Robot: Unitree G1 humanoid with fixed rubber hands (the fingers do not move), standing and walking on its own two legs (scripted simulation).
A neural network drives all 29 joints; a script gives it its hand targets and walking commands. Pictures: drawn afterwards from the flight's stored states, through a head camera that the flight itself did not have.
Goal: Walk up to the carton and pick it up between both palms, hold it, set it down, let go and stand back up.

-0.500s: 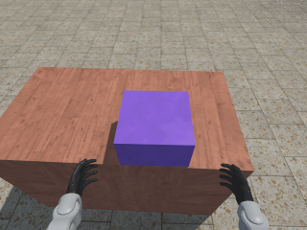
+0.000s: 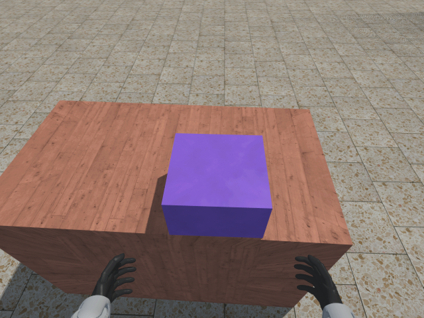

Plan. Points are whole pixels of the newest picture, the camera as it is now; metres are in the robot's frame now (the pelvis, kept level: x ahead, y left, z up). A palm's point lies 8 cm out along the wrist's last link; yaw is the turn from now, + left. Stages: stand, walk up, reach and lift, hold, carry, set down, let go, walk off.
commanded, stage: let go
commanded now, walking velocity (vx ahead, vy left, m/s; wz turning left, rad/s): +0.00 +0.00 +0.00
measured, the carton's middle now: (217, 183) +0.46 -0.01 -0.07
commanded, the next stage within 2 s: stand in 0.22 s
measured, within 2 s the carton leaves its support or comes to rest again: neither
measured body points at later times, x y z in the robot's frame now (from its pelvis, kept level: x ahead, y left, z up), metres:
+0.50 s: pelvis -0.01 +0.00 +0.00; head -0.02 -0.01 +0.45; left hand +0.17 +0.26 -0.08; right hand +0.09 -0.28 -0.12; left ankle -0.04 +0.13 -0.74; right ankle +0.04 -0.12 -0.74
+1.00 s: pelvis -0.02 +0.00 -0.01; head -0.04 -0.01 +0.44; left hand +0.15 +0.27 -0.08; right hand +0.07 -0.29 -0.12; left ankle -0.04 +0.13 -0.74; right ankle +0.04 -0.12 -0.74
